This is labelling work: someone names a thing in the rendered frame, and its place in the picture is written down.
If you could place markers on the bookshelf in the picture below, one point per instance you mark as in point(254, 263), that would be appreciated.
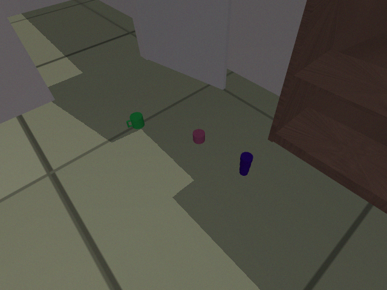
point(332, 110)

